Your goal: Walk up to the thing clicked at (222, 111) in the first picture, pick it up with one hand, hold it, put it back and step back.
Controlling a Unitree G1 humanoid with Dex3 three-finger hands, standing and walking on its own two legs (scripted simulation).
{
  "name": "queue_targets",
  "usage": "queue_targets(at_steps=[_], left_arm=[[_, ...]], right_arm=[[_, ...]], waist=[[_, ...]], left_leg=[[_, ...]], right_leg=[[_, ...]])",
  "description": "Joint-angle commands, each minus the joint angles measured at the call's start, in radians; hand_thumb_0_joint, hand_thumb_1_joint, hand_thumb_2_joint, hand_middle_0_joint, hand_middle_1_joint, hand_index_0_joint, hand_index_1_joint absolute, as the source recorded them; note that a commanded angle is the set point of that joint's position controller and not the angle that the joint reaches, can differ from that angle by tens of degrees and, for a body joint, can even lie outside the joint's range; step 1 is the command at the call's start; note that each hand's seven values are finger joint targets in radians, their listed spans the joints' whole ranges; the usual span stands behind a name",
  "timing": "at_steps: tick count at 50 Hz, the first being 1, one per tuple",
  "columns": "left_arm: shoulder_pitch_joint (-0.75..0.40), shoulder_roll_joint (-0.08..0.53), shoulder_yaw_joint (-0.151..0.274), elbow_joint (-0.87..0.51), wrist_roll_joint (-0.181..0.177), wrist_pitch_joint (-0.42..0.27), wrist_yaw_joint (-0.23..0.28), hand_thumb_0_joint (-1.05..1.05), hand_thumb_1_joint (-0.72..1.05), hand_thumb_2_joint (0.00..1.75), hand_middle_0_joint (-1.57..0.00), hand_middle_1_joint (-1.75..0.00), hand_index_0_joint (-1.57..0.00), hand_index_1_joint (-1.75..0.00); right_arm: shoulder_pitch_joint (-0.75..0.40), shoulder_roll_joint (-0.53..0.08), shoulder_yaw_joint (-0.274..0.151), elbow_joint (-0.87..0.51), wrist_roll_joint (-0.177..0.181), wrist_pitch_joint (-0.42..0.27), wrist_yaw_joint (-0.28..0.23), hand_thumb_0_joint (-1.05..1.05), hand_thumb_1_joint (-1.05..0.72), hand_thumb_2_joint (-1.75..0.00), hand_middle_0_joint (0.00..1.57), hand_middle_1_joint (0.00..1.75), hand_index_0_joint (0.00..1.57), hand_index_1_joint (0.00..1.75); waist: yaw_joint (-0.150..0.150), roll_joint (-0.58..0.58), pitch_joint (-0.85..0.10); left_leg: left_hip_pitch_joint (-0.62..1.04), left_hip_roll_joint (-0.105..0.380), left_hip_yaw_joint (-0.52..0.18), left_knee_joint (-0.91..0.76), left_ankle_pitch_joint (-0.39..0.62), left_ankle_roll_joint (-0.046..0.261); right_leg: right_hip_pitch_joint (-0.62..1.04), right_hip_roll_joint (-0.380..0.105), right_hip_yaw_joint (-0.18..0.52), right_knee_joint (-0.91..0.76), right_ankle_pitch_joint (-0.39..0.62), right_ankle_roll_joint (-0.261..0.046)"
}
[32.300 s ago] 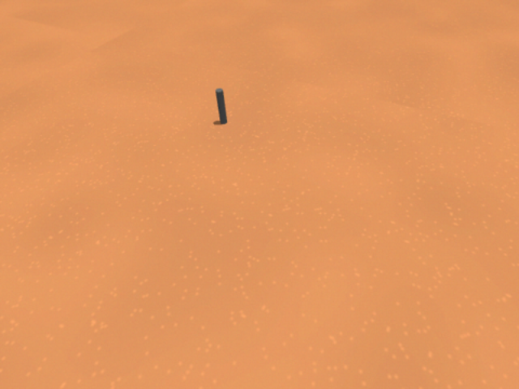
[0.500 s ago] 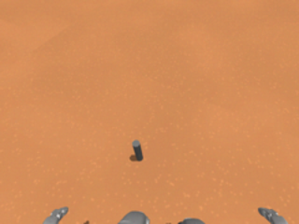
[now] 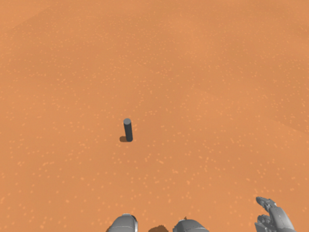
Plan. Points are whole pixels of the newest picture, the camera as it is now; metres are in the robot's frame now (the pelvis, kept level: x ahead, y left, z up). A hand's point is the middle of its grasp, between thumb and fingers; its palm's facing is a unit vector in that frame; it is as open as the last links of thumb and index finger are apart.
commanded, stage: step back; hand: left
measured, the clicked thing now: (128, 130) +0.72 +0.17 -0.64
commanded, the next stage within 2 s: stand in 2.00 s
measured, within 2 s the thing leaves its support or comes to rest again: neither
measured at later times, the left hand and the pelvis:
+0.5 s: hand out of the picture -0.03 +0.23 -0.14, palm faces +0.09 -0.92 -0.38, open 7.4 cm; pelvis -0.17 -0.04 -0.01, yaw +6 degrees
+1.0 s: hand out of the picture -0.30 +0.16 -0.14, palm faces +0.06 -0.91 -0.42, open 7.4 cm; pelvis -0.32 -0.11 +0.00, yaw +3 degrees
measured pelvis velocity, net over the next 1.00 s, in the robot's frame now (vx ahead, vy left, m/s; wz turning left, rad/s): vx -0.32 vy -0.11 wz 0.05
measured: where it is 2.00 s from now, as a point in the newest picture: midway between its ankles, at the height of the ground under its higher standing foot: outside the picture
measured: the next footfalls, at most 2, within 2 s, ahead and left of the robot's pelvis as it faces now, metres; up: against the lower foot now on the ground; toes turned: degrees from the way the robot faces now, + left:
right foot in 0.08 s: -0.03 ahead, -0.14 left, +0.00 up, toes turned +2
left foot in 0.46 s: -0.14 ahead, +0.07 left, +0.00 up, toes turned +5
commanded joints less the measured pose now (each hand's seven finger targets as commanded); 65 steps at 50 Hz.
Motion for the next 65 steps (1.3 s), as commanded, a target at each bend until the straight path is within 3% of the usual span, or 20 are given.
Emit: queue_targets(at_steps=[1, 4, 6, 7, 11, 18, 22, 24, 25, 26, 29, 35, 40, 44, 47, 52, 56, 58, 60, 65], left_arm=[[0.109, 0.146, 0.041, -0.049, -0.001, -0.034, -0.005, 0.00, 0.90, 0.90, -0.20, -0.30, -0.20, -0.30], [0.186, 0.168, 0.059, -0.003, 0.014, -0.044, -0.010, 0.00, 0.90, 0.90, -0.20, -0.30, -0.20, -0.30], [0.042, 0.335, 0.094, -0.089, 0.025, -0.043, -0.013, 0.00, 0.90, 0.90, -0.20, -0.30, -0.20, -0.30], [-0.027, 0.352, 0.091, -0.121, 0.028, -0.045, -0.006, 0.00, 0.90, 0.90, -0.20, -0.30, -0.20, -0.30], [-0.188, 0.185, 0.059, -0.150, 0.024, -0.051, 0.008, 0.00, 0.90, 0.90, -0.20, -0.30, -0.20, -0.30], [-0.009, 0.162, 0.053, -0.153, 0.024, -0.042, 0.031, 0.00, 0.90, 0.90, -0.20, -0.30, -0.20, -0.30], [-0.074, 0.173, 0.036, -0.181, -0.002, -0.017, 0.020, 0.00, 0.90, 0.90, -0.20, -0.30, -0.20, -0.30], [-0.059, 0.109, 0.018, -0.200, -0.011, -0.012, 0.013, 0.00, 0.90, 0.90, -0.20, -0.30, -0.20, -0.30], [-0.127, 0.160, 0.042, -0.204, -0.003, -0.009, 0.025, 0.00, 0.90, 0.90, -0.20, -0.30, -0.20, -0.30], [-0.138, 0.192, 0.049, -0.190, 0.002, -0.007, 0.026, 0.00, 0.90, 0.90, -0.20, -0.30, -0.20, -0.30], [-0.048, 0.158, 0.048, -0.132, -0.016, -0.004, 0.012, 0.00, 0.90, 0.90, -0.20, -0.30, -0.20, -0.30], [-0.040, 0.141, 0.030, -0.109, 0.000, -0.034, 0.009, 0.00, 0.90, 0.90, -0.20, -0.30, -0.20, -0.30], [0.100, 0.135, 0.025, 0.013, 0.000, -0.076, 0.010, 0.00, 0.90, 0.90, -0.20, -0.30, -0.20, -0.30], [-0.065, 0.376, 0.073, -0.050, 0.026, -0.079, 0.018, 0.00, 0.90, 0.90, -0.20, -0.30, -0.20, -0.30], [-0.129, 0.219, 0.035, -0.041, 0.019, -0.100, 0.024, 0.00, 0.90, 0.90, -0.20, -0.30, -0.20, -0.30], [0.015, 0.239, 0.049, 0.000, 0.030, -0.115, 0.017, 0.00, 0.90, 0.90, -0.20, -0.30, -0.20, -0.30], [-0.019, 0.217, 0.025, -0.005, 0.011, -0.096, 0.007, 0.00, 0.90, 0.90, -0.20, -0.30, -0.20, -0.30], [0.044, 0.082, -0.013, -0.010, -0.008, -0.098, 0.006, 0.00, 0.90, 0.90, -0.20, -0.30, -0.20, -0.30], [-0.094, 0.225, 0.023, 0.002, 0.000, -0.106, 0.012, 0.00, 0.90, 0.90, -0.20, -0.30, -0.20, -0.30], [-0.032, 0.169, 0.018, 0.041, -0.007, -0.124, -0.013, 0.00, 0.90, 0.90, -0.20, -0.30, -0.20, -0.30]], right_arm=[[0.008, -0.311, -0.098, -0.075, -0.004, 0.005, -0.015, 0.00, -0.90, -0.90, 0.20, 0.30, 0.20, 0.30], [-0.009, -0.274, -0.082, -0.070, 0.010, 0.023, -0.014, 0.00, -0.90, -0.90, 0.20, 0.30, 0.20, 0.30], [-0.006, -0.209, -0.071, -0.086, 0.023, 0.024, -0.035, 0.00, -0.90, -0.90, 0.20, 0.30, 0.20, 0.30], [-0.012, -0.259, -0.089, -0.068, 0.014, 0.025, -0.044, 0.00, -0.90, -0.90, 0.20, 0.30, 0.20, 0.30], [0.147, -0.216, -0.064, 0.014, 0.027, 0.018, -0.029, 0.00, -0.90, -0.90, 0.20, 0.30, 0.20, 0.30], [0.121, -0.194, -0.046, -0.018, 0.008, -0.012, -0.033, 0.00, -0.90, -0.90, 0.20, 0.30, 0.20, 0.30], [0.239, -0.198, -0.061, 0.030, 0.001, -0.021, -0.027, 0.00, -0.90, -0.90, 0.20, 0.30, 0.20, 0.30], [0.182, -0.357, -0.096, 0.009, -0.018, -0.015, -0.024, 0.00, -0.90, -0.90, 0.20, 0.30, 0.20, 0.30], [0.144, -0.426, -0.107, -0.016, -0.017, -0.012, -0.023, 0.00, -0.90, -0.90, 0.20, 0.30, 0.20, 0.30], [0.086, -0.414, -0.109, -0.027, -0.017, -0.020, -0.034, 0.00, -0.90, -0.90, 0.20, 0.30, 0.20, 0.30], [0.024, -0.279, -0.065, -0.037, -0.018, -0.023, -0.037, 0.00, -0.90, -0.90, 0.20, 0.30, 0.20, 0.30], [0.096, -0.269, -0.075, -0.038, -0.013, -0.004, -0.025, 0.00, -0.90, -0.90, 0.20, 0.30, 0.20, 0.30], [0.032, -0.298, -0.077, -0.031, -0.004, 0.032, -0.009, 0.00, -0.90, -0.90, 0.20, 0.30, 0.20, 0.30], [-0.040, -0.266, -0.084, -0.056, 0.007, 0.036, -0.024, 0.00, -0.90, -0.90, 0.20, 0.30, 0.20, 0.30], [0.046, -0.230, -0.061, 0.019, 0.022, 0.023, -0.006, 0.00, -0.90, -0.90, 0.20, 0.30, 0.20, 0.30], [0.020, -0.209, -0.049, 0.027, 0.002, -0.003, 0.010, 0.00, -0.90, -0.90, 0.20, 0.30, 0.20, 0.30], [0.132, -0.196, -0.066, 0.091, -0.010, -0.035, 0.018, 0.00, -0.90, -0.90, 0.20, 0.30, 0.20, 0.30], [0.148, -0.293, -0.096, 0.096, -0.027, -0.049, 0.009, 0.00, -0.90, -0.90, 0.20, 0.30, 0.20, 0.30], [0.107, -0.382, -0.111, 0.092, -0.009, -0.043, 0.018, 0.00, -0.90, -0.90, 0.20, 0.30, 0.20, 0.30], [0.119, -0.283, -0.085, 0.103, -0.011, -0.049, 0.027, 0.00, -0.90, -0.90, 0.20, 0.30, 0.20, 0.30]], waist=[[-0.019, 0.277, -0.298], [0.027, 0.171, -0.292], [0.039, -0.216, -0.171], [0.043, -0.245, -0.097], [-0.066, -0.136, -0.097], [0.043, -0.159, -0.253], [-0.018, -0.084, -0.308], [0.000, 0.273, -0.256], [-0.056, 0.273, -0.227], [-0.042, 0.249, -0.178], [0.025, 0.128, -0.191], [-0.043, 0.228, -0.241], [0.005, 0.266, -0.336], [0.036, -0.193, -0.114], [-0.039, -0.046, -0.098], [0.055, -0.150, -0.149], [-0.011, -0.107, -0.218], [0.005, 0.235, -0.253], [-0.038, 0.188, -0.096], [-0.032, 0.209, -0.080]], left_leg=[[0.197, 0.218, -0.245, -0.155, 0.101, 0.186], [-0.020, 0.111, -0.174, -0.026, -0.045, 0.080], [-0.188, -0.158, -0.101, 0.393, -0.429, -0.033], [-0.098, -0.108, -0.150, 0.550, -0.432, -0.033], [-0.110, -0.182, -0.169, 0.632, -0.242, -0.025], [-0.135, -0.081, -0.069, 0.213, -0.357, -0.039], [0.119, -0.065, -0.008, -0.220, 0.035, -0.001], [0.250, 0.271, -0.494, -0.239, 0.229, 0.151], [0.055, 0.401, -0.591, -0.257, 0.243, 0.302], [-0.054, 0.434, -0.619, -0.269, 0.232, 0.330], [0.062, 0.198, -0.244, -0.162, 0.371, 0.194], [0.294, 0.199, -0.218, -0.103, 0.266, 0.238], [0.172, 0.137, -0.121, 0.054, 0.164, 0.149], [-0.073, -0.048, -0.207, 0.521, -0.399, -0.027], [-0.106, -0.120, -0.171, 0.549, -0.255, -0.013], [-0.138, -0.068, -0.082, 0.215, -0.326, -0.039], [0.204, -0.075, -0.024, -0.283, -0.186, -0.004], [0.444, 0.200, -0.510, -0.320, -0.190, 0.094], [0.098, 0.320, -0.637, -0.375, -0.527, 0.265], [0.118, 0.162, -0.354, -0.312, -0.304, 0.168]], right_leg=[[0.060, -0.050, -0.092, -0.273, 0.043, -0.039], [0.254, -0.078, -0.053, -0.536, 0.205, -0.097], [-0.014, -0.416, 0.368, -0.690, 0.107, -0.281], [-0.217, -0.485, 0.466, -0.757, 0.049, -0.349], [-0.078, -0.223, 0.027, -0.612, 0.315, -0.189], [0.358, -0.314, 0.064, -0.451, 0.717, -0.258], [0.242, -0.252, -0.006, -0.291, 0.607, -0.176], [-0.173, -0.025, -0.134, -0.054, 0.046, -0.071], [-0.122, -0.010, -0.023, 0.142, -0.153, -0.051], [-0.083, -0.037, 0.059, 0.278, -0.146, -0.053], [-0.156, 0.044, 0.078, 0.368, 0.007, -0.058], [-0.163, -0.016, -0.034, 0.023, -0.026, -0.001], [0.170, -0.028, -0.171, -0.590, 0.220, -0.051], [-0.262, -0.496, 0.504, -0.739, -0.106, -0.336], [-0.077, -0.275, 0.095, -0.564, 0.265, -0.224], [0.161, -0.262, 0.127, -0.573, -0.007, -0.216], [0.087, -0.258, 0.055, -0.408, 0.159, -0.179], [-0.249, -0.076, -0.120, -0.089, 0.039, -0.069], [-0.172, -0.125, -0.079, -0.019, -0.074, -0.074], [-0.096, -0.088, -0.160, -0.203, 0.060, -0.065]])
